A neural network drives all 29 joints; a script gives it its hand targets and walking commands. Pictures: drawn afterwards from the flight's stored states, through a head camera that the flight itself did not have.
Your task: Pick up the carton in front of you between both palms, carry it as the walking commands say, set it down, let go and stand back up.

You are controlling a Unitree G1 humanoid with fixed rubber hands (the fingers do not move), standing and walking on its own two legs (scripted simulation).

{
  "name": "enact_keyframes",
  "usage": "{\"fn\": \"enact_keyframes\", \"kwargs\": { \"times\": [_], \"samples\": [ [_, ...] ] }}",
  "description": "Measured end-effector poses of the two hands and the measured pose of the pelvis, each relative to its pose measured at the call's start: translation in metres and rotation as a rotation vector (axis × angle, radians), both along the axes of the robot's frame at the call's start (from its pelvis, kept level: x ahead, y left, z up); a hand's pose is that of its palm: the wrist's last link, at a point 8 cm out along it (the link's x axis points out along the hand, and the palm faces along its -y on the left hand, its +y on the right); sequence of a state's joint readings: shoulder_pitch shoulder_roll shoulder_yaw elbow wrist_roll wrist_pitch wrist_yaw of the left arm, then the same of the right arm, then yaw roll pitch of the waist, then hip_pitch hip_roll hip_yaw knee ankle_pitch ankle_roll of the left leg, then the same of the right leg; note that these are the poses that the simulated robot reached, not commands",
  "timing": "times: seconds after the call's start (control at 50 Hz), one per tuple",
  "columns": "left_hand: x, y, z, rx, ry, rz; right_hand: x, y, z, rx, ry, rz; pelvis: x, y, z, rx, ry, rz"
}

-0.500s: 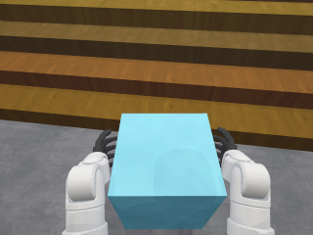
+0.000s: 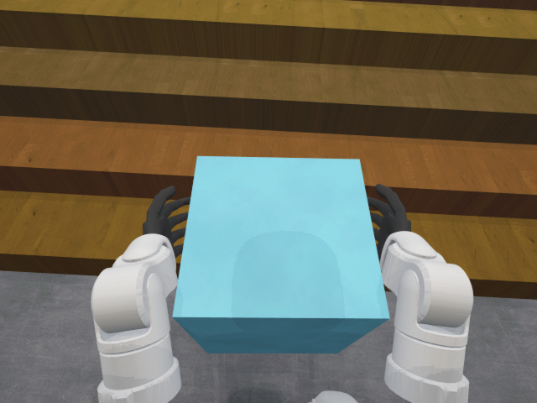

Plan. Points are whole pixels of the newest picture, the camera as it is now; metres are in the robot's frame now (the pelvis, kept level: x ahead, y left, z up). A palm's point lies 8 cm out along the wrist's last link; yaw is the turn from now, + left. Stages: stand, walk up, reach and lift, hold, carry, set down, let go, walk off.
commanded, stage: carry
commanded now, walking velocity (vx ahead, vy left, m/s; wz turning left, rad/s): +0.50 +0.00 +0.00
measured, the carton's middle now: (275, 266) +0.29 +0.00 +0.04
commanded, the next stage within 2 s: none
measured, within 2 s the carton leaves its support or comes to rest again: neither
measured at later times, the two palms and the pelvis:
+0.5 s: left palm (196, 66) +0.69 +0.14 +0.12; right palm (341, 59) +0.73 -0.16 +0.12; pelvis +0.31 -0.04 -0.01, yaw +2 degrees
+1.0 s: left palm out of the picture +1.10 +0.18 +0.18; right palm out of the picture +1.07 -0.12 +0.17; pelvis +0.69 +0.07 +0.10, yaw +0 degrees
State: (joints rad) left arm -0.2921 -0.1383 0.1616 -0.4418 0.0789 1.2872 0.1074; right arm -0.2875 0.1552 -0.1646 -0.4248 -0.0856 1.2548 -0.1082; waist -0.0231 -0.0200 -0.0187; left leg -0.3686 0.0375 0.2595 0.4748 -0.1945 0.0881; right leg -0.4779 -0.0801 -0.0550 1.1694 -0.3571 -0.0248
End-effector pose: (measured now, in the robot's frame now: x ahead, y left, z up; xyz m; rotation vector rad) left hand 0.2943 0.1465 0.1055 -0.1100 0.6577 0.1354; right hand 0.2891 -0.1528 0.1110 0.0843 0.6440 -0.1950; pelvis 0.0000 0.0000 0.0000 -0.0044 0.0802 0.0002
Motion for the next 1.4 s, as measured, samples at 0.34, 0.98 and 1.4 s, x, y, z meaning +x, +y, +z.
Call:
{"fn": "enact_keyframes", "kwargs": {
  "times": [0.34, 0.98, 1.4],
  "samples": [
    [0.294, -0.015, 0.044, 0.149, 0.010, -0.007, 0.316, -0.015, 0.033, -0.055, 0.009, 0.141, 0.227, -0.028, -0.023, 0.000, -0.005, 0.042],
    [0.794, 0.034, 0.063, 0.021, 0.103, -0.046, 0.773, 0.034, 0.052, 0.010, 0.104, -0.051, 0.682, 0.065, 0.084, 0.048, 0.012, 0.002],
    [1.030, 0.119, 0.306, 0.092, 0.064, 0.053, 1.083, 0.122, 0.325, -0.076, 0.068, 0.175, 0.969, 0.072, 0.252, -0.091, -0.051, -0.002]
  ]
}}
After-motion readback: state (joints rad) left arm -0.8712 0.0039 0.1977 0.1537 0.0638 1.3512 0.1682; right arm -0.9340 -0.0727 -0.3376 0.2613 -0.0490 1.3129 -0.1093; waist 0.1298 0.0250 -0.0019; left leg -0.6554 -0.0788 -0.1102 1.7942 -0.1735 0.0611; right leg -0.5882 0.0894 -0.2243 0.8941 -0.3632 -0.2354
